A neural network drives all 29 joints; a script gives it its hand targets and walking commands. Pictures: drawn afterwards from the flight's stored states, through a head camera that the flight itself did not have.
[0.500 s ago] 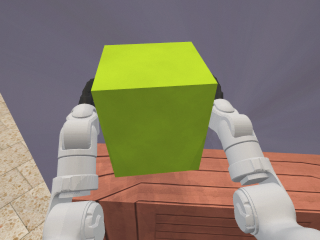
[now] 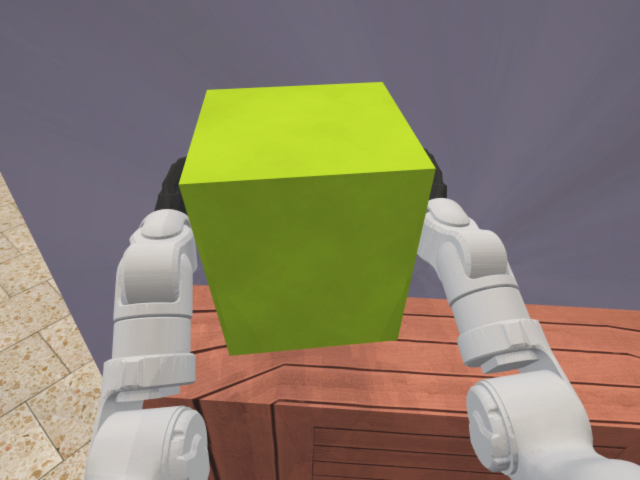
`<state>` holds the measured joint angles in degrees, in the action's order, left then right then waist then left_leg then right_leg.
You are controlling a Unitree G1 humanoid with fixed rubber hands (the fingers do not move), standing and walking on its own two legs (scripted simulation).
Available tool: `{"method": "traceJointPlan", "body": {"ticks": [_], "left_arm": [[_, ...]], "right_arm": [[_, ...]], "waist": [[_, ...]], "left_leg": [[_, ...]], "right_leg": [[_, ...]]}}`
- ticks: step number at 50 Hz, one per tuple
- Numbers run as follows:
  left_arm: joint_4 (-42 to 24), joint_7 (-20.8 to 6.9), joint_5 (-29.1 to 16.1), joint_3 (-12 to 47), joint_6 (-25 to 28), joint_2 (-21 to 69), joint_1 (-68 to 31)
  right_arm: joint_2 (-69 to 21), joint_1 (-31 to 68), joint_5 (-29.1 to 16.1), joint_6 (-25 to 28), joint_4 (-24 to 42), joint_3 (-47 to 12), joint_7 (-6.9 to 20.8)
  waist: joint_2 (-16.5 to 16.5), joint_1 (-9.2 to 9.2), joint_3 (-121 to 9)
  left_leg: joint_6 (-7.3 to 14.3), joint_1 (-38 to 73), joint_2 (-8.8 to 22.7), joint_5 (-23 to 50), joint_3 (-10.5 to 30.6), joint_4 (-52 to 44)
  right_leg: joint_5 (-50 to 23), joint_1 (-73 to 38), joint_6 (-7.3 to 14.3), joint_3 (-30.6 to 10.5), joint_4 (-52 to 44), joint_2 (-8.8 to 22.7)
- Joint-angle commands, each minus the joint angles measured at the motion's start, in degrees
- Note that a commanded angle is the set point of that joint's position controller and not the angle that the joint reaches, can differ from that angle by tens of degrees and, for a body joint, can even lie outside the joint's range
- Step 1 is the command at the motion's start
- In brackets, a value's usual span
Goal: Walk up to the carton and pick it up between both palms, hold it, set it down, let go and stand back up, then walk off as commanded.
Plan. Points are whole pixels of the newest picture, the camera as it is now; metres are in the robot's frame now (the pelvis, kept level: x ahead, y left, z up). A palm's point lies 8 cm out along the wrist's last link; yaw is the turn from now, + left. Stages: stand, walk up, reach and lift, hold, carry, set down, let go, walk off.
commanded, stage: hold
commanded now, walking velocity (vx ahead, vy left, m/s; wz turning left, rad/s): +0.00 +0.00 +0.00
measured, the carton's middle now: (305, 219) +0.37 -0.01 +0.22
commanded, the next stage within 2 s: none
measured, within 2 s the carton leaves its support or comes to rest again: neither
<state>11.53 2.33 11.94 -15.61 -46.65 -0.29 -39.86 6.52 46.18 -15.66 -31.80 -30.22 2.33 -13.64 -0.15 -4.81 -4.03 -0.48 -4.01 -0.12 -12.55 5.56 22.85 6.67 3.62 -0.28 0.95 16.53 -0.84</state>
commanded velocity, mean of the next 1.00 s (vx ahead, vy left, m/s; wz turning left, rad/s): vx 0.00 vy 0.00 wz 0.00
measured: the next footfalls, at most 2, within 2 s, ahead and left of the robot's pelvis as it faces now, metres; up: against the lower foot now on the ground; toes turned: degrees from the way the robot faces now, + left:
none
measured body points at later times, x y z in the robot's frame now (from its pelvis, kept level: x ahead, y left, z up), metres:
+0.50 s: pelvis +0.00 +0.00 +0.00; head -0.08 +0.02 +0.44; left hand +0.38 +0.15 +0.23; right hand +0.38 -0.16 +0.24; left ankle +0.01 +0.12 -0.75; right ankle +0.03 -0.12 -0.75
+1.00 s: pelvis +0.00 +0.00 +0.00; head -0.07 +0.01 +0.44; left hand +0.38 +0.15 +0.23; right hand +0.38 -0.16 +0.24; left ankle +0.01 +0.12 -0.75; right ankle +0.03 -0.12 -0.75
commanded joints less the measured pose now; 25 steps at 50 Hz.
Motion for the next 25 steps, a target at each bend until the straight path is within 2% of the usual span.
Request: {"method": "traceJointPlan", "body": {"ticks": [1, 2, 3, 4, 6, 7, 9, 10, 11, 12, 14, 15, 16, 17, 18, 19, 20, 21, 22, 23, 24, 25], "left_arm": [[-11.57, -9.33, -9.85, 26.7, 6.1, 35.28, -49.68], [-11.72, -9.52, -9.82, 26.64, 6.1, 34.94, -49.55], [-9.6, -9.56, -8.28, 25.57, 5.8, 34.18, -50.03], [-9.44, -9.59, -9.17, 26.81, 5.83, 35.18, -48.14], [-9.86, -9.46, -8.83, 26.69, 5.8, 35.7, -47.41], [-9.24, -9.63, -10.06, 27.9, 5.94, 36.29, -47.91], [-7.36, -9.5, -9.67, 26.48, 6.53, 35.54, -51.1], [-9.39, -9.43, -10.38, 26.83, 6.66, 36.32, -51.1], [-7.65, -9.52, -9.43, 25.48, 6.28, 35.4, -49.76], [-9.04, -9.41, -10.72, 27.26, 6.87, 35.67, -52.51], [-10.52, -8.89, -10.69, 27.22, 6.65, 36.73, -51.07], [-7.0, -8.96, -10.06, 26.17, 6.23, 36.16, -48.89], [-8.24, -9.2, -10.65, 26.69, 6.59, 36.67, -50.94], [-8.89, -9.08, -9.98, 25.93, 6.68, 35.75, -51.48], [-7.34, -9.05, -9.57, 25.98, 6.37, 35.91, -50.45], [-7.12, -9.29, -8.9, 25.14, 6.22, 36.11, -49.12], [-8.17, -9.07, -9.42, 26.58, 6.54, 36.01, -50.94], [-8.72, -9.19, -9.97, 26.72, 6.32, 36.4, -48.41], [-8.57, -9.08, -10.33, 27.43, 6.71, 35.77, -51.39], [-9.48, -8.94, -10.58, 27.66, 6.72, 36.61, -52.19], [-8.0, -9.05, -8.9, 25.7, 6.25, 35.42, -49.87], [-12.51, -8.87, -10.36, 28.05, 6.77, 36.52, -50.36]], "right_arm": [[-41.37, 50.37, -7.86, 3.67, 19.28, -21.41, 7.27], [-40.91, 49.75, -8.12, 3.73, 19.44, -20.7, 7.36], [-39.82, 48.95, -7.57, 3.12, 16.12, -20.31, 7.46], [-41.03, 52.04, -8.14, 4.14, 19.79, -21.35, 7.48], [-41.09, 51.98, -8.59, 4.18, 21.07, -21.88, 7.11], [-40.01, 53.23, -8.49, 4.49, 22.27, -21.34, 6.89], [-40.85, 52.8, -7.25, 4.2, 16.85, -20.22, 7.53], [-41.24, 52.65, -7.57, 4.41, 18.46, -20.71, 7.66], [-40.67, 51.32, -6.82, 3.82, 17.15, -19.71, 7.47], [-40.67, 51.66, -7.09, 4.11, 15.71, -19.32, 7.93], [-41.8, 52.69, -9.21, 4.62, 19.85, -21.67, 7.81], [-39.94, 53.35, -8.29, 4.11, 18.4, -20.17, 7.64], [-40.48, 52.7, -8.35, 4.32, 17.4, -19.69, 7.75], [-41.42, 52.07, -8.33, 4.35, 16.49, -20.74, 7.88], [-40.41, 51.83, -7.99, 4.09, 16.25, -19.98, 7.91], [-40.31, 51.22, -7.64, 3.8, 15.21, -19.73, 7.8], [-40.64, 53.44, -7.91, 4.64, 16.33, -19.84, 8.0], [-40.61, 51.74, -8.33, 4.33, 18.08, -20.27, 7.6], [-40.64, 52.65, -8.51, 4.13, 16.69, -20.18, 7.75], [-40.16, 53.44, -8.46, 4.36, 16.96, -20.22, 7.68], [-40.7, 52.13, -8.46, 4.0, 15.69, -21.12, 7.56], [-41.28, 50.83, -9.33, 4.5, 18.23, -21.31, 7.52]], "waist": [[-0.95, 0.01, -24.95], [-1.67, -0.51, -24.65], [-1.65, -0.57, -21.82], [-0.92, -0.07, -25.12], [-1.08, -0.14, -25.41], [-0.91, -0.91, -26.49], [-0.92, -0.47, -23.54], [-0.74, -0.56, -26.51], [-1.34, -0.51, -23.7], [-2.88, -0.94, -25.58], [-1.99, 0.05, -28.2], [-2.08, -0.43, -25.23], [-2.86, -0.44, -25.56], [-1.3, 0.58, -25.88], [-2.35, -0.45, -24.19], [-1.5, -0.31, -22.71], [-2.71, 0.04, -24.84], [-2.05, -0.74, -25.89], [-1.72, -1.04, -24.94], [-2.33, -0.79, -26.27], [-1.16, 0.12, -23.49], [-2.8, -0.62, -27.77]], "left_leg": [[-1.67, -3.17, -3.51, 13.06, -3.89, -4.3], [-1.59, -3.84, -3.79, 12.61, -3.76, -4.31], [-1.71, -4.1, -3.82, 10.58, -3.91, -5.21], [-1.45, -4.13, -3.71, 12.31, -4.06, -4.71], [-1.79, -3.17, -4.02, 14.77, -3.9, -4.06], [-2.12, -2.53, -3.73, 14.89, -3.79, -3.89], [-1.51, -4.91, -3.75, 9.5, -3.88, -5.01], [-1.67, -4.04, -3.47, 10.76, -3.85, -4.86], [-1.54, -4.65, -3.57, 9.31, -3.97, -5.15], [-2.16, -4.5, -3.23, 9.83, -3.93, -5.39], [-2.39, -2.94, -3.43, 15.41, -3.67, -3.77], [-2.18, -4.09, -3.36, 13.84, -3.57, -4.4], [-2.3, -4.33, -3.26, 12.19, -3.72, -4.53], [-1.65, -3.75, -3.51, 11.85, -3.83, -4.44], [-2.03, -4.37, -3.53, 11.15, -3.85, -4.9], [-1.66, -4.23, -3.62, 10.47, -3.8, -5.11], [-1.93, -4.19, -3.32, 11.07, -3.81, -4.94], [-2.03, -3.03, -3.17, 13.85, -3.51, -4.09], [-2.11, -3.4, -3.41, 13.45, -3.62, -4.16], [-2.24, -2.0, -3.14, 13.58, -3.32, -4.04], [-1.6, -3.1, -3.34, 13.1, -3.78, -4.23], [-2.76, -1.04, -3.04, 17.76, -3.54, -3.19]], "right_leg": [[-10.01, -14.66, -1.55, 0.5, 0.69, -3.42], [-10.35, -14.53, -1.45, 0.2, 0.83, -3.29], [-7.68, -13.78, -1.58, 0.73, 0.52, -3.43], [-9.05, -15.05, -1.76, 0.61, 0.68, -3.55], [-11.14, -15.37, -1.75, 0.86, 0.85, -3.66], [-10.54, -14.57, -1.64, 0.76, 0.56, -4.0], [-6.13, -12.95, -1.52, 0.39, 0.09, -3.41], [-7.79, -14.17, -1.5, 0.67, 0.71, -3.6], [-7.22, -14.45, -1.35, 0.44, 0.5, -3.07], [-6.75, -13.44, -1.01, 0.51, 0.79, -3.43], [-11.28, -15.37, -1.29, 0.63, 1.63, -3.94], [-9.55, -14.88, -0.99, 0.26, 0.57, -3.86], [-8.09, -13.89, -1.18, 0.25, 0.73, -3.54], [-8.18, -13.91, -1.18, 0.33, 0.73, -3.78], [-7.54, -13.86, -1.1, 0.37, 0.59, -3.71], [-7.26, -13.48, -1.38, 0.51, 0.31, -3.47], [-7.1, -13.2, -1.15, 0.56, 0.56, -3.55], [-9.88, -14.43, -1.24, 0.41, 0.95, -3.85], [-8.64, -13.44, -1.4, 0.62, 0.38, -4.11], [-8.47, -12.75, -1.13, 0.38, 0.6, -4.01], [-8.36, -13.07, -1.55, 0.49, 0.44, -3.95], [-12.23, -14.5, -1.48, 0.53, 1.69, -4.16]]}}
